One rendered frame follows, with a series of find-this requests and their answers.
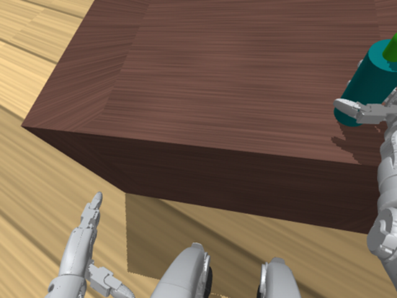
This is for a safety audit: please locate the left robot hand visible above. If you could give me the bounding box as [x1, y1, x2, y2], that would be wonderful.
[58, 191, 135, 298]

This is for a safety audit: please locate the left robot arm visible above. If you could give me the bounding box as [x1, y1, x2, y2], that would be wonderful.
[44, 274, 87, 298]

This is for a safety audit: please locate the right robot arm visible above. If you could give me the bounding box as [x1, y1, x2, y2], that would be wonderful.
[367, 121, 397, 291]

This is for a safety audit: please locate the bottle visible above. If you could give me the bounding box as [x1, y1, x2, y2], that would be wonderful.
[334, 33, 397, 127]

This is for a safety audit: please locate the right robot hand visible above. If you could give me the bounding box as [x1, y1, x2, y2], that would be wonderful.
[333, 60, 397, 127]

